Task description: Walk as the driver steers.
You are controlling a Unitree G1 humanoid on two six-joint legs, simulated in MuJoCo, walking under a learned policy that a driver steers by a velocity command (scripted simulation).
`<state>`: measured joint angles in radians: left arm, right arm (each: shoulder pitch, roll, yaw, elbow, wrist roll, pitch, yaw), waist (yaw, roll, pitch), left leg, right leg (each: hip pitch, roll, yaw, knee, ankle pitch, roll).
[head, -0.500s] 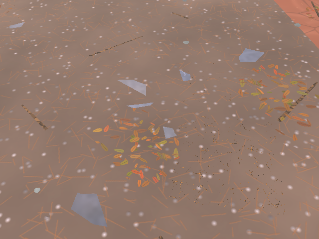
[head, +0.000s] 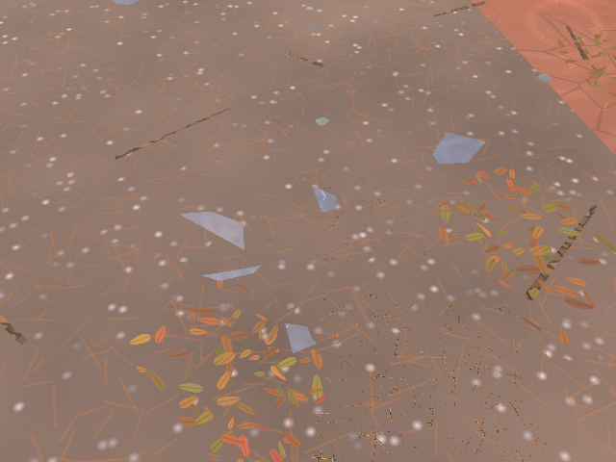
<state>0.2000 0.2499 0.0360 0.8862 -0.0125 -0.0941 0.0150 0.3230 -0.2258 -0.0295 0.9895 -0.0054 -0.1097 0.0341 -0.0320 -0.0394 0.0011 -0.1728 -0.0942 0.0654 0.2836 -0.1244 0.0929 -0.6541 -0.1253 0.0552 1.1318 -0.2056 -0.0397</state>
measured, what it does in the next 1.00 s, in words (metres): walks ahead: right foot, then left foot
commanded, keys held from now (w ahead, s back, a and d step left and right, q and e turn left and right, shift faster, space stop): w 1.00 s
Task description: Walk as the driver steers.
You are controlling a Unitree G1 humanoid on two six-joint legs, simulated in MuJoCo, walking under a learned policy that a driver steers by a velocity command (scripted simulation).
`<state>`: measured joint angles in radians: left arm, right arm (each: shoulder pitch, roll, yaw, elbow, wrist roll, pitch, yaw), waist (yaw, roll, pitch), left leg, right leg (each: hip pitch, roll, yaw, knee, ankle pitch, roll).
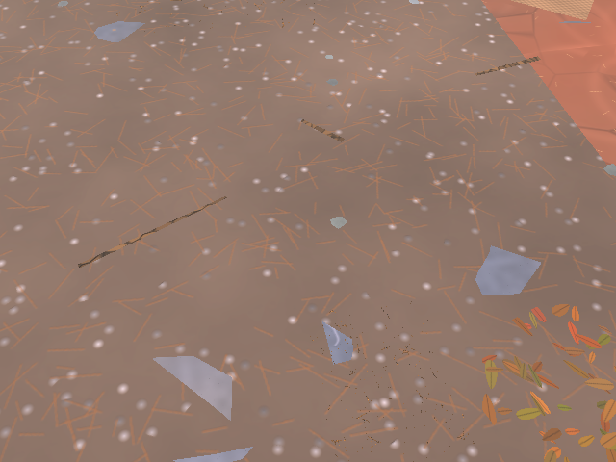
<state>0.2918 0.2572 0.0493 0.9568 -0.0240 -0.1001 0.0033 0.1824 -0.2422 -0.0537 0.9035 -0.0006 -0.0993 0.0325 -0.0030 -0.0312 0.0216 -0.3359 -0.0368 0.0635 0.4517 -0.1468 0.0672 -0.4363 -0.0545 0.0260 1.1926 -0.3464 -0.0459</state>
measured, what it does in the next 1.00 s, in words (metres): walks ahead, turning left: right foot, then left foot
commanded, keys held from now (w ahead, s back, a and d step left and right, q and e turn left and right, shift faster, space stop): w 0.20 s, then w+q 0.80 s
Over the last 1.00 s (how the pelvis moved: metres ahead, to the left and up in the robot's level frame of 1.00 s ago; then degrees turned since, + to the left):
0.55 -0.01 -0.01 1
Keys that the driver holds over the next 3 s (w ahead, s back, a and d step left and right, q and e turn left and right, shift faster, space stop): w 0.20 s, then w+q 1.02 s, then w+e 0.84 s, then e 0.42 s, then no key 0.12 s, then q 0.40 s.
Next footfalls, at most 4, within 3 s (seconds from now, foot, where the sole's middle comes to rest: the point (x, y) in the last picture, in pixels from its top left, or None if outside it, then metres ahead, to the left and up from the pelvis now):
0.42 right None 0.40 -0.15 -0.77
0.94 left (232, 406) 0.60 0.17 -0.77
1.50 right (246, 268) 0.97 0.17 -0.77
1.98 left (146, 217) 1.15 0.46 -0.77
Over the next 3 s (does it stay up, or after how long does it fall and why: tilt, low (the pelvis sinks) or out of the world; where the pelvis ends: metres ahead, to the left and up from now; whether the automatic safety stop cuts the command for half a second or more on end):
stays up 1.28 0.34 -0.01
